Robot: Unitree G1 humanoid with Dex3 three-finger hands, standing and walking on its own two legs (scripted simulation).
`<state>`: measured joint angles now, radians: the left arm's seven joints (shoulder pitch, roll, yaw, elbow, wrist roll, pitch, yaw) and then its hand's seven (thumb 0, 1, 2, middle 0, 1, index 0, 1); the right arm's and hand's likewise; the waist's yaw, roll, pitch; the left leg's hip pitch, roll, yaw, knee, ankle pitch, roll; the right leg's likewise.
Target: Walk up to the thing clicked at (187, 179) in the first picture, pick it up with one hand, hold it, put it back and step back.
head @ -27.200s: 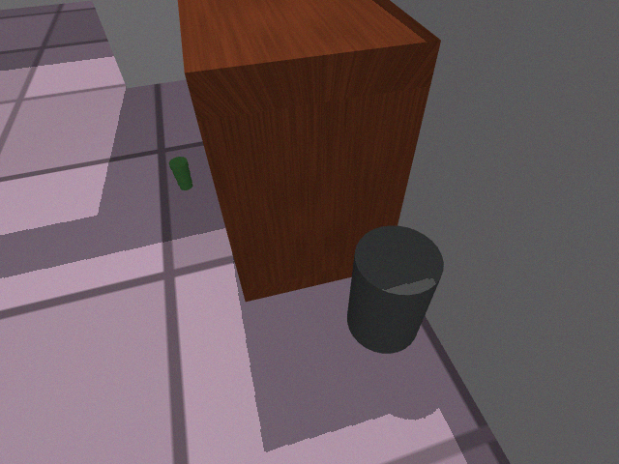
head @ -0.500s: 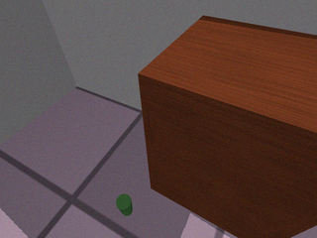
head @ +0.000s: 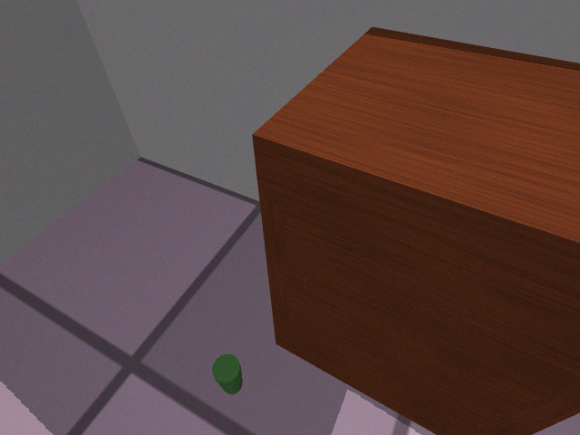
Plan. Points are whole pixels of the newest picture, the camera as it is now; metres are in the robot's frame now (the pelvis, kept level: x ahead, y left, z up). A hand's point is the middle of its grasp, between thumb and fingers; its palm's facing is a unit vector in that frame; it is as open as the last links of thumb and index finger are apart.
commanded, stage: stand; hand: left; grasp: from above
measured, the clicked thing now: (229, 376) +0.44 +0.24 -0.71
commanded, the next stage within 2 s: rise first in 0.46 s
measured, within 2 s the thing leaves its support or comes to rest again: neither
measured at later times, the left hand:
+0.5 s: hand out of the picture +0.08 +0.25 -0.16, palm faces -0.02 -0.94 -0.35, open 7.4 cm
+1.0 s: hand out of the picture +0.13 +0.27 -0.18, palm faces -0.02 -0.91 -0.41, open 13.0 cm
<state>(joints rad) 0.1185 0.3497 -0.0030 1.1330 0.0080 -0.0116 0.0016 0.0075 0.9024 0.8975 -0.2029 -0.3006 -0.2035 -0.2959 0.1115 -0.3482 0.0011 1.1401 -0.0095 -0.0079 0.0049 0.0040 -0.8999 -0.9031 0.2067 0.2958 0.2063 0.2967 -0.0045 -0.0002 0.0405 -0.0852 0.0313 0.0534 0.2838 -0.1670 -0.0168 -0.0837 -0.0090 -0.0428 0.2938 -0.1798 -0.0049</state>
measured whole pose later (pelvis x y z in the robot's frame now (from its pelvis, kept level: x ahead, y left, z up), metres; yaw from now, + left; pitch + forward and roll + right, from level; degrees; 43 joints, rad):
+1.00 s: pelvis -0.01 +0.01 -0.03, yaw +1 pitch +9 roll +0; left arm 0.07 0.32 0.15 0.83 0.13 0.12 0.02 0.00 -0.08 0.75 -0.04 -0.82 -0.05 -0.78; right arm 0.25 -0.24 -0.03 0.70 0.03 -0.05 -0.02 0.01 -0.87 -0.90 0.21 0.30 0.21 0.30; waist -0.03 0.00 -0.03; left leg -0.52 0.03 0.03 0.70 -0.34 0.00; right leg -0.51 -0.03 -0.05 0.69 -0.34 0.00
